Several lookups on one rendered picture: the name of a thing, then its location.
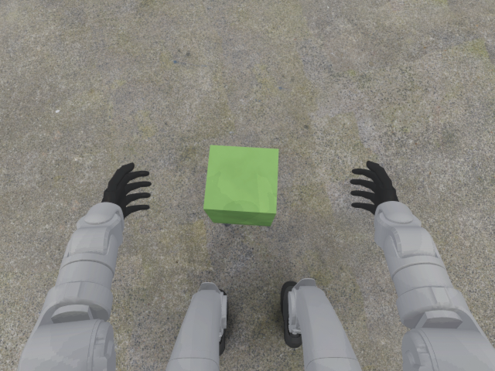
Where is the robot right hand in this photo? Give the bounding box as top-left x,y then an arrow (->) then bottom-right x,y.
350,161 -> 399,215

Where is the robot left forearm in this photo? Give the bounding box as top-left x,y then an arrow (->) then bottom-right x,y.
17,202 -> 125,371

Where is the robot right forearm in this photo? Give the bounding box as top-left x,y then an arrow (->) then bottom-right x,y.
374,201 -> 495,353

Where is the right robot shin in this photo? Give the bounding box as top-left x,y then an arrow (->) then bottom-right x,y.
288,278 -> 325,334

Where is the robot right thigh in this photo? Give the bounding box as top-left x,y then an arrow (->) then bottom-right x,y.
288,286 -> 362,371

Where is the carton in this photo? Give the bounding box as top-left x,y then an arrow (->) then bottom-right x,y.
203,145 -> 278,226

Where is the robot left hand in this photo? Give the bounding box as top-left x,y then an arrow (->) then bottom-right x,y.
101,162 -> 151,220

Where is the robot left upper arm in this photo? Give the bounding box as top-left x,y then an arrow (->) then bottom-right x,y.
22,318 -> 116,371

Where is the robot right upper arm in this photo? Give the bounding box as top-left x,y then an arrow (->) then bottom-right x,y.
401,328 -> 495,371

